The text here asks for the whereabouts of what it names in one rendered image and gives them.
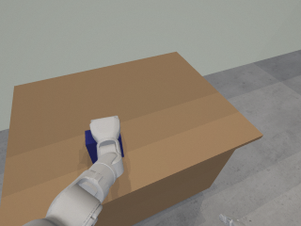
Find robot left upper arm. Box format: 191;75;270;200
23;184;103;226

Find table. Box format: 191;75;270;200
0;52;263;226

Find robot left hand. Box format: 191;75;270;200
89;115;120;143

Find robot right hand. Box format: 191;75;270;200
219;214;245;226

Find left robot forearm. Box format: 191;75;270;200
46;137;124;217

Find sponge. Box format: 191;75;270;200
85;130;124;164

